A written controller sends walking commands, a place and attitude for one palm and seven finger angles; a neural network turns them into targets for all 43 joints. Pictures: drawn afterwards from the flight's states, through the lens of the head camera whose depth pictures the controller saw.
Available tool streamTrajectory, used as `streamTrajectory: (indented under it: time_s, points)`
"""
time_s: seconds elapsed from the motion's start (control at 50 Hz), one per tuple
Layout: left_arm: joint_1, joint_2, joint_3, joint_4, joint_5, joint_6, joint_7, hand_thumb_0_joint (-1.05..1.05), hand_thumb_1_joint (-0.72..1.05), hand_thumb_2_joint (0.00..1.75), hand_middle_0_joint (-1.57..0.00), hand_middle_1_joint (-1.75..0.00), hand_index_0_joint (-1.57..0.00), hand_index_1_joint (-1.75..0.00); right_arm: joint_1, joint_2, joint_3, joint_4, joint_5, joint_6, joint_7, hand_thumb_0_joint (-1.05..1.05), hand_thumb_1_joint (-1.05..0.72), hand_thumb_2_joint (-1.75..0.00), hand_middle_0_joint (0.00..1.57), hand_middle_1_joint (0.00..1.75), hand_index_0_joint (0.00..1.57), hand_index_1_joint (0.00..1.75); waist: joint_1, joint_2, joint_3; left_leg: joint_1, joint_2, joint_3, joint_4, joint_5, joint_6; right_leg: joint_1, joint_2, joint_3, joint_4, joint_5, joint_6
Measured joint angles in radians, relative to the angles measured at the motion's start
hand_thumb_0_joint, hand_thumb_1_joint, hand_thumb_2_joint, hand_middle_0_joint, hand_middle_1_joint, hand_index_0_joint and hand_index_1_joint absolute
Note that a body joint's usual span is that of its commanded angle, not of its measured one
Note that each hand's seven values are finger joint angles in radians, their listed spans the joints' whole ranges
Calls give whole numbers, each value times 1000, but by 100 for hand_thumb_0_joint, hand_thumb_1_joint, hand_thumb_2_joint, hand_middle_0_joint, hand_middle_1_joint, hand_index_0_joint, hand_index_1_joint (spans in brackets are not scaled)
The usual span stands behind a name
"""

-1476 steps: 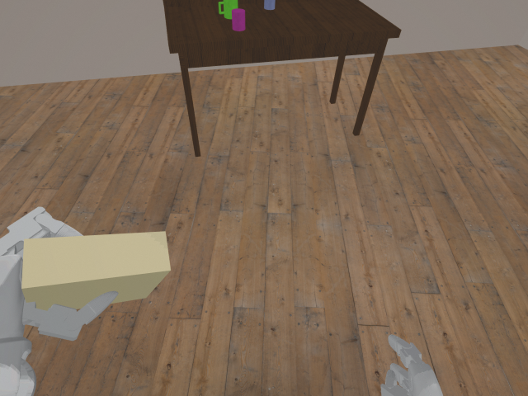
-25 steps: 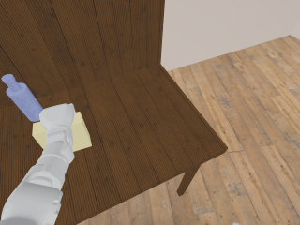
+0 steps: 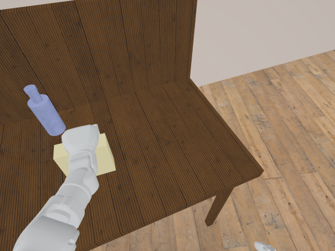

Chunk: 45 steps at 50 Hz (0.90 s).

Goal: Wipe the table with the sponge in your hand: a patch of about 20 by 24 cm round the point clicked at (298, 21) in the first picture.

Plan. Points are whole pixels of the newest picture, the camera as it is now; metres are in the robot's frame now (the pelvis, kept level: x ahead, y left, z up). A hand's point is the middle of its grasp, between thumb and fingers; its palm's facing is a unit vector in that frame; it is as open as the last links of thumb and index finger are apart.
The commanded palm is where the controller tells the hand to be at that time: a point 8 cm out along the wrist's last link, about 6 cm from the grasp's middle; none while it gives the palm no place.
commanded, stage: wipe back along the middle lane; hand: left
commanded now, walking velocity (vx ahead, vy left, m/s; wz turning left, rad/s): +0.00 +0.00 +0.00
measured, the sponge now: (89, 163) +0.36 +0.26 -0.05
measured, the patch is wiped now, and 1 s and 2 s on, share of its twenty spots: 0.80 0.90 0.90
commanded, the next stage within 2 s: slide across to the third lane in 0.70 s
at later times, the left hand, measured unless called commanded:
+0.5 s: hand (91, 168) +0.31 +0.23 +0.00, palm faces -0.07 -0.03 -1.00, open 9.3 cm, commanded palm +0.27 +0.20 +0.04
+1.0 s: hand (97, 181) +0.28 +0.20 +0.00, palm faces -0.09 -0.06 -0.99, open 9.3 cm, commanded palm +0.26 +0.17 +0.06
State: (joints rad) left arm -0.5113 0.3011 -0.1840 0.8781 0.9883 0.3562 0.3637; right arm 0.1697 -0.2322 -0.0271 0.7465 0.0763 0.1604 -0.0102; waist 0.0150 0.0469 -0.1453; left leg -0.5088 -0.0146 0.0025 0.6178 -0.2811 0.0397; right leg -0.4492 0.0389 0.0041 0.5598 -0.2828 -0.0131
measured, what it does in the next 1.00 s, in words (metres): stands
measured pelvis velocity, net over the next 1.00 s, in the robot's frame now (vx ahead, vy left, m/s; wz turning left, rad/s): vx -0.01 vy -0.03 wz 0.01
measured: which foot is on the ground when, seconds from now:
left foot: down 0.00-1.00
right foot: down 0.00-1.00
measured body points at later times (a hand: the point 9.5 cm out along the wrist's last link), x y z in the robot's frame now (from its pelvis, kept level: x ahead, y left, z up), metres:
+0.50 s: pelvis +0.01 -0.01 +0.00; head +0.00 -0.03 +0.45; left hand +0.31 +0.22 +0.06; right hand +0.23 -0.23 -0.09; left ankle +0.01 +0.09 -0.73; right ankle -0.01 -0.12 -0.73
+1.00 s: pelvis -0.01 -0.03 +0.00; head -0.02 -0.05 +0.45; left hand +0.28 +0.20 +0.06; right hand +0.21 -0.25 -0.09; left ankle +0.01 +0.09 -0.73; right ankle -0.01 -0.12 -0.73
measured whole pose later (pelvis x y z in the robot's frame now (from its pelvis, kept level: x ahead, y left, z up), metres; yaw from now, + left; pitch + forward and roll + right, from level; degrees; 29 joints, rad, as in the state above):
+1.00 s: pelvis -0.01 -0.03 +0.00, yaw +0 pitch +2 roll +0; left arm -0.18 0.25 -0.31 0.47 0.98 0.48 0.27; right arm 0.04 -0.24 0.00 0.70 0.08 0.17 -0.03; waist 0.07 0.06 -0.10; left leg -0.35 -0.01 0.00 0.56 -0.25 0.01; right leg -0.32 0.05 0.00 0.56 -0.28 -0.05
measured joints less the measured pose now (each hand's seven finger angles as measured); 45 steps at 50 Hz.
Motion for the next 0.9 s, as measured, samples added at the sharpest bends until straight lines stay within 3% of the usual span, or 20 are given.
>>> streamTrajectory:
  time_s: [0.38,0.7,0.9]
  points:
    - [202,-48,-95,-270,3,116,-50,1,-44,110,-76,-146,-77,-149,-106,-6,22,-61,8,20,2,1,-90,-90,20,30,20,30,44,-1,8,97,-6,-5,-29,-6,-6,90,-5,-3,-10,-17,-8]
    - [357,-54,-127,-428,14,122,-61,2,-44,110,-76,-146,-77,-149,-124,-9,28,-65,7,25,8,1,-90,-90,20,30,20,30,65,15,18,145,2,0,-44,1,-20,123,2,2,0,-20,-22]
    - [356,-55,-128,-433,2,133,-76,2,-44,110,-76,-146,-78,-148,-131,-11,30,-49,8,19,-9,2,-90,-90,20,30,20,30,64,14,39,157,7,-3,-55,20,-29,129,8,-1,2,-9,-31]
